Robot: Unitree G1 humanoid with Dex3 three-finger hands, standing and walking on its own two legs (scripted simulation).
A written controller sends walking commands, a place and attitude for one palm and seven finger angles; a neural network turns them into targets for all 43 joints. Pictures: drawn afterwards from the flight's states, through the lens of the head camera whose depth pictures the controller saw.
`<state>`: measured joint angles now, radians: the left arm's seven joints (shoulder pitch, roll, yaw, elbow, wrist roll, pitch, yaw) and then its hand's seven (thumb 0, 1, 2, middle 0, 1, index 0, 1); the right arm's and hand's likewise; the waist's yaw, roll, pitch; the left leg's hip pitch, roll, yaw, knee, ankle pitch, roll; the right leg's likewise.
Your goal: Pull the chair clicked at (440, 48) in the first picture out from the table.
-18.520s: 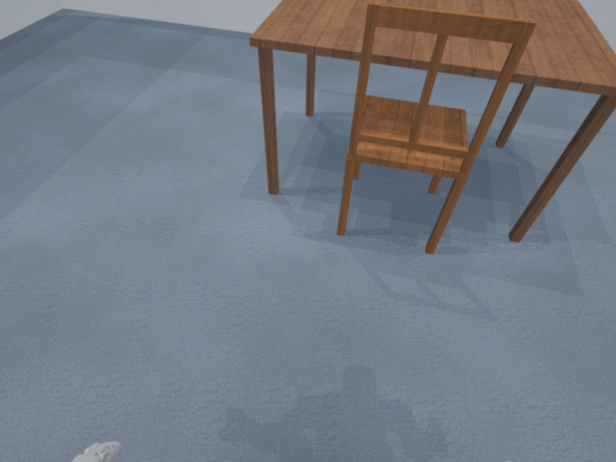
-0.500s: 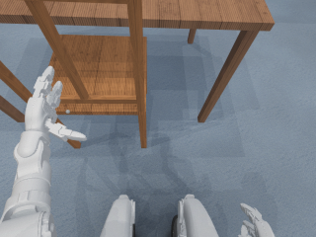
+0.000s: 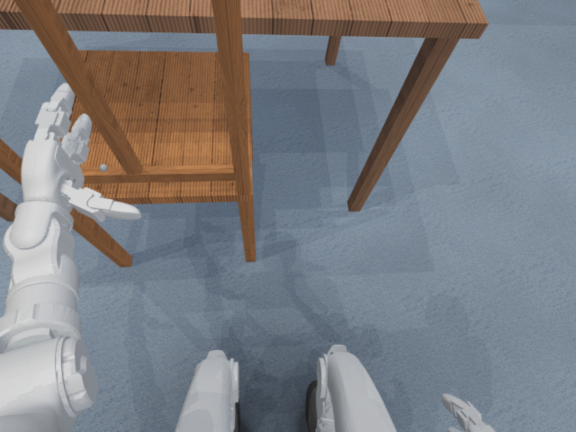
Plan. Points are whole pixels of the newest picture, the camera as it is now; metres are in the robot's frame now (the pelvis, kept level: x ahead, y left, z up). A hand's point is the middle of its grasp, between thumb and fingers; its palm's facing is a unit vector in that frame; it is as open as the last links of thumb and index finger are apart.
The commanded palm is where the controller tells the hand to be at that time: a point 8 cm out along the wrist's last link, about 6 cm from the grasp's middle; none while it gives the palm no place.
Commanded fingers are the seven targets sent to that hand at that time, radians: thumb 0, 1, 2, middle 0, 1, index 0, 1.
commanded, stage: push the fingers through the gap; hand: left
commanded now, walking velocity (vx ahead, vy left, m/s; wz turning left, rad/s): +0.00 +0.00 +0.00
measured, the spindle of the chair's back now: (94, 103) +0.54 +0.27 +0.06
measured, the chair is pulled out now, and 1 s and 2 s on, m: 0.00 0.00 0.01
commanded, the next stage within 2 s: hook a spindle and tug to test in 0.98 s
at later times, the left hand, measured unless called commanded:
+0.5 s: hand (114, 135) +0.50 +0.24 +0.04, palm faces +0.06 -1.00 -0.03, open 16.9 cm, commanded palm +0.48 +0.28 +0.04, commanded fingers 0.00 -0.50 0.30 -0.06 -0.08 -0.06 -0.08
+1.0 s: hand (111, 131) +0.51 +0.24 +0.04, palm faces +0.07 -1.00 -0.03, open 16.9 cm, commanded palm +0.49 +0.28 +0.04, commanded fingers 0.00 -0.50 0.30 -0.06 -0.08 -0.06 -0.08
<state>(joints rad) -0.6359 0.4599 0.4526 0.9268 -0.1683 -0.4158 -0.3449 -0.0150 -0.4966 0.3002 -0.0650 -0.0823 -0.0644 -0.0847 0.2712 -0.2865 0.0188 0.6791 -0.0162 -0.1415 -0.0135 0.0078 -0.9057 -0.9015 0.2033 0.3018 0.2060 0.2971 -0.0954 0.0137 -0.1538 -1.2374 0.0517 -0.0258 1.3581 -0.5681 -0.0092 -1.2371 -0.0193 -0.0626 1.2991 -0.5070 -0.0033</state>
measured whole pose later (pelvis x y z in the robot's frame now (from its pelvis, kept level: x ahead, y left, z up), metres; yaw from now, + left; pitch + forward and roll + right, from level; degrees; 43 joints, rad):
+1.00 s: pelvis +0.00 +0.00 -0.01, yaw -1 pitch +28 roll -4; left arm -0.87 0.59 0.49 1.10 -0.08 -0.39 -0.31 -0.02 -0.50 0.30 -0.06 -0.08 -0.06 -0.08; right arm 0.30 -0.29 0.05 0.68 -0.03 -0.08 0.00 0.00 -0.91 -0.90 0.20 0.30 0.21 0.30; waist -0.16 0.02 -0.14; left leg -1.32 0.06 -0.05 1.39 -0.56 -0.01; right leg -1.30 0.00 -0.08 1.30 -0.49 0.00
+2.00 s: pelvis +0.01 +0.01 +0.00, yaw +0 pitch +28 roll -4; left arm -0.83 0.52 0.44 1.08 -0.10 -0.44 -0.26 0.00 0.68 0.80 -0.45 -1.40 -0.45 -1.45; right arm 0.29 -0.27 0.03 0.68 -0.04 -0.05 0.02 0.00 -0.91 -0.90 0.20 0.30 0.21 0.30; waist -0.15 0.02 -0.15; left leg -1.26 0.05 -0.04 1.35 -0.57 -0.01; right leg -1.25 -0.01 -0.07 1.26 -0.50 0.00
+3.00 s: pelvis +0.02 +0.01 +0.10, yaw +0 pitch +16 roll -3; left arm -0.70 0.37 0.30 1.14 -0.05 -0.21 0.11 0.04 0.69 0.76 -0.28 -1.09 -0.47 -1.45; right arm 0.29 -0.25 0.03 0.63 0.04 0.10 -0.07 0.00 -0.90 -0.90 0.21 0.30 0.21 0.30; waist -0.14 0.00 -0.04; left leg -0.76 0.05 0.00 0.85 -0.37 0.00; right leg -0.74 0.00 -0.04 0.74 -0.28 0.02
